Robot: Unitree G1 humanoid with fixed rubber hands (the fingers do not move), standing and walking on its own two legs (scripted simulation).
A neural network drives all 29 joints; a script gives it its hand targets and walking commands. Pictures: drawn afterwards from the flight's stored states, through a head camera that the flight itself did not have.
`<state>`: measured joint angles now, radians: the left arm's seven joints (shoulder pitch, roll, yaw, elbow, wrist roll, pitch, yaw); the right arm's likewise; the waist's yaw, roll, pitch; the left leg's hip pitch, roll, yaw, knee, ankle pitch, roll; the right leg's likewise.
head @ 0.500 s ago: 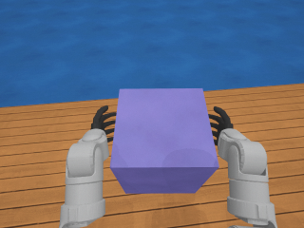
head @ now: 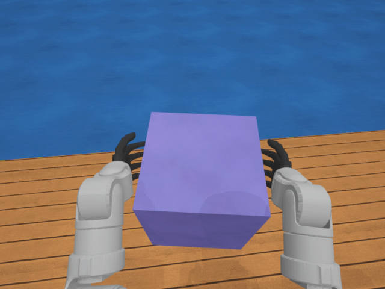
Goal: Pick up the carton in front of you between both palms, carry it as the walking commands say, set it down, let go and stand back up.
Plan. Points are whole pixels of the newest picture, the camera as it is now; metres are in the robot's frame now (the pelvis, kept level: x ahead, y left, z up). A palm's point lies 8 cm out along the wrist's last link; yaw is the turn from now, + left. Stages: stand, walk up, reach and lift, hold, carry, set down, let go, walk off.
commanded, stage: carry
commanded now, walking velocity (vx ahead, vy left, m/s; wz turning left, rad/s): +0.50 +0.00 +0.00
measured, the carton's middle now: (199, 186) +0.35 +0.00 +0.04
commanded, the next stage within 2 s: none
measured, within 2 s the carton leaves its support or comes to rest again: neither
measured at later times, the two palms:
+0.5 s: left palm (158, 97) +0.62 +0.12 +0.08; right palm (261, 98) +0.63 -0.18 +0.08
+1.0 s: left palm (154, 57) +0.92 +0.17 +0.06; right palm (233, 60) +0.91 -0.13 +0.05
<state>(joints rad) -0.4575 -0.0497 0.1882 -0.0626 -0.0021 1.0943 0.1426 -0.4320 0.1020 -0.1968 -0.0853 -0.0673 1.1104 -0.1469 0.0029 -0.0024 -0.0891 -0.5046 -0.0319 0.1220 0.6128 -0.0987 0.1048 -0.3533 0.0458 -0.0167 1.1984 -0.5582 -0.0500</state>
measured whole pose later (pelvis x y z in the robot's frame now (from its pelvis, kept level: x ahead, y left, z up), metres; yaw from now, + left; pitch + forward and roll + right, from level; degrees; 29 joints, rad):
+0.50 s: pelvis +0.30 -0.03 -0.03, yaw +1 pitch +4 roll +0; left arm -0.43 -0.12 0.20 -0.08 0.08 1.08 0.13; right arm -0.47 0.04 -0.19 -0.03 0.00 1.11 -0.15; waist 0.00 0.02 -0.08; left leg -0.33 -0.04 0.02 1.17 -0.54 0.03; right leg -0.50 0.03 -0.13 0.60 -0.08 -0.14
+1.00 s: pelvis +0.59 +0.01 -0.07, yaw +0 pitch +5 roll +0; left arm -0.46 -0.04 0.18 -0.06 0.00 1.10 0.14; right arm -0.43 0.11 -0.20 -0.09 -0.07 1.10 -0.15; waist 0.02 -0.01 -0.11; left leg -0.51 -0.03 0.11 0.60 -0.13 0.10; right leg -0.30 0.03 -0.02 1.12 -0.57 -0.05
